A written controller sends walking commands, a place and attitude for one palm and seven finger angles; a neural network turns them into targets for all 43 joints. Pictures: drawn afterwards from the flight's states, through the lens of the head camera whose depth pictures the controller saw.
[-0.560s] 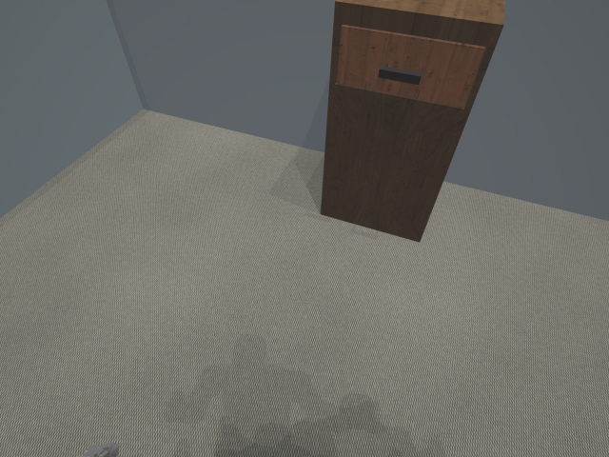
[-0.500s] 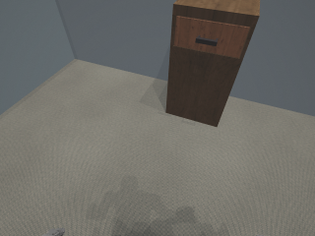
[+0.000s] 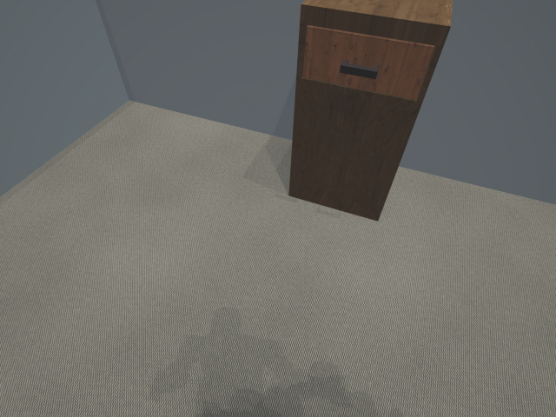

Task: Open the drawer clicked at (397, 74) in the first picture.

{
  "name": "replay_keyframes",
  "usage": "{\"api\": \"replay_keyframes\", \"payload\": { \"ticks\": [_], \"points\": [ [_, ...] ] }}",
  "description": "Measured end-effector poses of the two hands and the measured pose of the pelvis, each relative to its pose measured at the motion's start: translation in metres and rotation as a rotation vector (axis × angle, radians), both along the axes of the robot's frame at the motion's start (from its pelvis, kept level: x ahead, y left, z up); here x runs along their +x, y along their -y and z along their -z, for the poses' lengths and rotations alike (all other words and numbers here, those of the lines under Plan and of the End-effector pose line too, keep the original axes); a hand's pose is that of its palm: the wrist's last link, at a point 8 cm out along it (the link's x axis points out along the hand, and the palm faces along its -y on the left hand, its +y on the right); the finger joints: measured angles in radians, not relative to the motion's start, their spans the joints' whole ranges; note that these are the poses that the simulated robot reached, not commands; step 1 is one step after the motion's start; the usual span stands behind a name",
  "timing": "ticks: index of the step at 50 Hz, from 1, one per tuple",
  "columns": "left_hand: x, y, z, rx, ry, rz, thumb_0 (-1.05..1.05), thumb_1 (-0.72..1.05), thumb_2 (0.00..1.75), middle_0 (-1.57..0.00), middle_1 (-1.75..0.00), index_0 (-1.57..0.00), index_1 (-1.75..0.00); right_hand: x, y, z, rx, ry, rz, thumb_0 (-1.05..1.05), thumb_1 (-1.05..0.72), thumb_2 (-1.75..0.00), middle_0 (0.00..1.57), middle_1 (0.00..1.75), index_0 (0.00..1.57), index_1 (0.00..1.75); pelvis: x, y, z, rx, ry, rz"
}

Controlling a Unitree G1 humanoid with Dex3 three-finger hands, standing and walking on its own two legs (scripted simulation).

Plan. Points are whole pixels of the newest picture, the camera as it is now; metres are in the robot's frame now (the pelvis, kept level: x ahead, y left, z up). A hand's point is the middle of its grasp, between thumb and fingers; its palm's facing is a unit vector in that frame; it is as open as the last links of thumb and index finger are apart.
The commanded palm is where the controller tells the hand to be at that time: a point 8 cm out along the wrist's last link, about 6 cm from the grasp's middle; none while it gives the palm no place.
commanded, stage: stand and wait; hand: left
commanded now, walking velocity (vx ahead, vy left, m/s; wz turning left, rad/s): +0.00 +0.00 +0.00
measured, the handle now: (360, 67) +1.18 -0.20 -0.04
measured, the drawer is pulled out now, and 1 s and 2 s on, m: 0.00 0.00 0.00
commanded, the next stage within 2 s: look at it before walking up in 0.26 s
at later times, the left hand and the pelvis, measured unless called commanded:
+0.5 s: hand out of the picture +0.07 +0.24 -0.15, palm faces -0.03 -0.94 -0.33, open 7.4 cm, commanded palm none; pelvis -0.01 +0.00 +0.00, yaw +0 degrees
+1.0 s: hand out of the picture +0.06 +0.25 -0.15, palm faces -0.03 -0.94 -0.34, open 7.4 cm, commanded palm none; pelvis -0.01 +0.00 +0.00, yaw +0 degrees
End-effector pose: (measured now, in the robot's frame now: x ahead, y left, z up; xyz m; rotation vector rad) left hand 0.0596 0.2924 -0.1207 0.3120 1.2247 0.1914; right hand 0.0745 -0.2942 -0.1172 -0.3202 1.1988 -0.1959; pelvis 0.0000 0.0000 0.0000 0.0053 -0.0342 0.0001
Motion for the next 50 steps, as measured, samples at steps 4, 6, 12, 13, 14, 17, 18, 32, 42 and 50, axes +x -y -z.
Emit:
{"api": "replay_keyframes", "payload": {
  "ticks": [4,6,12,13,14,17,18,32,42,50],
  "points": [
    [-0.005,-0.001,-0.001,0.005,-0.010,-0.002,0.01,0.90,0.90,-0.20,-0.30,-0.20,-0.30,-0.012,0.003,0.002,-0.001,-0.026,0.011,0.01,-0.91,-0.90,0.20,0.30,0.20,0.30,-0.002,0.001,0.000,0.000,0.002,0.000],
    [-0.005,-0.001,-0.001,0.007,-0.009,-0.002,0.01,0.90,0.90,-0.20,-0.30,-0.20,-0.30,-0.016,0.003,0.002,0.000,-0.033,0.015,0.01,-0.91,-0.90,0.20,0.30,0.20,0.30,-0.003,0.002,-0.001,0.000,0.003,0.000],
    [-0.003,0.001,-0.003,0.007,0.006,0.005,0.01,0.90,0.90,-0.20,-0.30,-0.20,-0.30,-0.021,0.003,0.003,0.007,-0.032,0.019,0.01,-0.91,-0.90,0.20,0.30,0.20,0.30,-0.007,0.002,-0.001,0.000,0.006,0.001],
    [-0.002,0.001,-0.003,0.006,0.009,0.006,0.01,0.90,0.90,-0.20,-0.30,-0.20,-0.30,-0.021,0.002,0.003,0.009,-0.030,0.019,0.01,-0.91,-0.90,0.20,0.30,0.20,0.30,-0.007,0.003,-0.001,0.000,0.006,0.001],
    [-0.002,0.002,-0.003,0.006,0.013,0.008,0.01,0.90,0.90,-0.20,-0.30,-0.20,-0.30,-0.021,0.002,0.003,0.010,-0.028,0.019,0.01,-0.91,-0.90,0.20,0.30,0.20,0.30,-0.008,0.003,-0.001,0.000,0.006,0.002],
    [0.000,0.003,-0.004,0.003,0.022,0.011,0.01,0.90,0.90,-0.20,-0.30,-0.20,-0.30,-0.020,0.001,0.002,0.013,-0.019,0.017,0.01,-0.91,-0.90,0.20,0.30,0.20,0.30,-0.009,0.003,-0.001,0.000,0.007,0.002],
    [0.001,0.003,-0.004,0.003,0.025,0.013,0.01,0.90,0.90,-0.20,-0.30,-0.20,-0.30,-0.020,0.001,0.002,0.014,-0.016,0.017,0.01,-0.91,-0.90,0.20,0.30,0.20,0.30,-0.009,0.003,-0.001,0.000,0.007,0.003],
    [-0.002,0.005,-0.003,-0.001,0.016,0.013,0.01,0.90,0.90,-0.20,-0.30,-0.20,-0.30,-0.018,0.001,0.001,0.013,-0.010,0.013,0.01,-0.91,-0.90,0.20,0.30,0.20,0.30,-0.010,0.003,-0.002,0.001,0.002,0.005],
    [-0.006,0.003,-0.002,0.001,-0.004,0.009,0.01,0.90,0.90,-0.20,-0.30,-0.20,-0.30,-0.016,0.003,0.001,0.009,-0.018,0.016,0.01,-0.91,-0.90,0.20,0.30,0.20,0.30,-0.008,0.003,-0.002,-0.001,0.000,0.007],
    [-0.002,0.003,-0.003,0.003,-0.001,0.010,0.01,0.90,0.90,-0.20,-0.30,-0.20,-0.30,-0.012,0.003,0.000,0.009,-0.015,0.014,0.01,-0.91,-0.90,0.20,0.30,0.20,0.30,-0.006,0.003,-0.003,-0.001,0.000,0.007]
  ]
}}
